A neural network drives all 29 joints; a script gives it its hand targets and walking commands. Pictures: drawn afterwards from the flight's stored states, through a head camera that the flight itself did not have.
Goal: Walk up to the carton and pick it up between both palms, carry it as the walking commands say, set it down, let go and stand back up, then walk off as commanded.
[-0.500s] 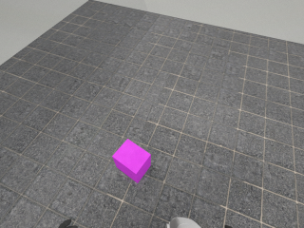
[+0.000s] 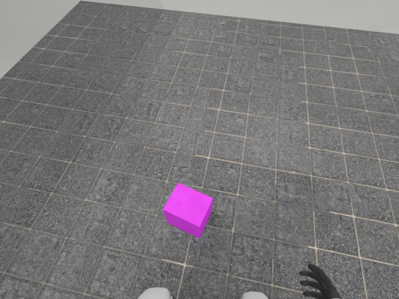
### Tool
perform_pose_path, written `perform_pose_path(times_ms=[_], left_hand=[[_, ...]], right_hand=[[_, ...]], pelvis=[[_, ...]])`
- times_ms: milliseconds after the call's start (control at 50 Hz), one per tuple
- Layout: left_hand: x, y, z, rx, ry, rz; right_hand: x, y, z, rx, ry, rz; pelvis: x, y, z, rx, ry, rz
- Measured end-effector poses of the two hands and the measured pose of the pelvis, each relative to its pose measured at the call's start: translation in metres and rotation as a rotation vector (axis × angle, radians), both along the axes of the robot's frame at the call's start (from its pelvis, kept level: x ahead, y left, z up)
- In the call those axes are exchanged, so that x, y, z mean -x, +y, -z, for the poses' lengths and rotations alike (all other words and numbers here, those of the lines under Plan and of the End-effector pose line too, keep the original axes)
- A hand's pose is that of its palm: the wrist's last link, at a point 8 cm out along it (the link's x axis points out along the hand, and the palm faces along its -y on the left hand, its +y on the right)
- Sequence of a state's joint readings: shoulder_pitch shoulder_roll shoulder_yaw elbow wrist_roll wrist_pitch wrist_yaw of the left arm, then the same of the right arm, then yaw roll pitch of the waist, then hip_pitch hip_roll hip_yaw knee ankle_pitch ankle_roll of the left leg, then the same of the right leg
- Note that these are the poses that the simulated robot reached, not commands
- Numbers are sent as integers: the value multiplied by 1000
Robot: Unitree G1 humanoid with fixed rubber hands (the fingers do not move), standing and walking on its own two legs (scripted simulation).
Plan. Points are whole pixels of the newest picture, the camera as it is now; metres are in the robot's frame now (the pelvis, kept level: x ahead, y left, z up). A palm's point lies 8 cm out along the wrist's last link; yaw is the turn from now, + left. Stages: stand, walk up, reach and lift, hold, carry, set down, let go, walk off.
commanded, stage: walk off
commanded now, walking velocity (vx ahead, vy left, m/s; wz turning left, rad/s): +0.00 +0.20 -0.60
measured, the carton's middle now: (189, 211) +0.49 +0.09 -0.66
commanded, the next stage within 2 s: stand in 0.84 s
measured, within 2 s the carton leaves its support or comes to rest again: neither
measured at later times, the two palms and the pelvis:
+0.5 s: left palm (74, 253) +0.19 +0.30 -0.11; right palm out of the picture -0.03 -0.13 -0.15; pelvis +0.02 +0.10 +0.00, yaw -20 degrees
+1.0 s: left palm (30, 207) +0.29 +0.46 -0.13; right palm out of the picture +0.04 -0.01 -0.09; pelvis +0.09 +0.25 +0.01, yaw -36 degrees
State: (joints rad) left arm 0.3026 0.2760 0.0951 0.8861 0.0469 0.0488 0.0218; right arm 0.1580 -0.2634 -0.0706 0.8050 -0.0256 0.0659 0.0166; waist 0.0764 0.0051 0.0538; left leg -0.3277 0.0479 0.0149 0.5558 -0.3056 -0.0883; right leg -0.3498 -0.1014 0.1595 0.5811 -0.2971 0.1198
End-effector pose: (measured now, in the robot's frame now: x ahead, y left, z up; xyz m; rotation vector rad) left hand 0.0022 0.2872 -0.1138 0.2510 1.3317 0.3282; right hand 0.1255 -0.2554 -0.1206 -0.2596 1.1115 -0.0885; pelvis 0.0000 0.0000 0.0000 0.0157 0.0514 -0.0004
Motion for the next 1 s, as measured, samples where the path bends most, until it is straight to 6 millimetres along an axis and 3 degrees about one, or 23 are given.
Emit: perform_pose_path(times_ms=[80,140,220,320,420,500,640,740,840,900,1000], left_hand=[[-25,32,14,11,-3,72],[-53,37,15,53,-16,142],[-90,37,13,101,-56,226],[-132,29,10,123,-82,342],[-172,11,7,111,-142,464],[-186,10,-7,89,-189,502],[-174,57,-27,33,-56,526],[-185,106,-29,2,-26,534],[-219,158,-10,2,-19,549],[-248,181,9,10,-23,583],[-290,171,13,79,-46,672]], right_hand=[[21,33,-13,19,-1,60],[42,51,-25,14,-3,130],[66,68,-25,15,10,214],[94,88,-8,-5,29,319],[129,108,27,-61,86,421],[152,126,33,-98,177,452],[135,132,9,-93,108,503],[110,144,1,-62,55,526],[75,174,-3,-17,-8,533],[68,200,-6,25,-26,559],[86,249,-26,24,5,654]], pelvis=[[2,26,-3,10,-15,87],[-1,40,-10,22,-12,116],[-5,58,-13,19,-11,177],[-9,78,-8,5,-15,244],[-14,93,7,-3,-20,318],[-18,104,1,-6,-30,347],[-29,133,-21,-51,-28,436],[-44,164,-20,-51,-20,479],[-67,205,-6,-14,-7,533],[-79,228,3,5,-9,574],[-93,246,-10,34,-6,621]])
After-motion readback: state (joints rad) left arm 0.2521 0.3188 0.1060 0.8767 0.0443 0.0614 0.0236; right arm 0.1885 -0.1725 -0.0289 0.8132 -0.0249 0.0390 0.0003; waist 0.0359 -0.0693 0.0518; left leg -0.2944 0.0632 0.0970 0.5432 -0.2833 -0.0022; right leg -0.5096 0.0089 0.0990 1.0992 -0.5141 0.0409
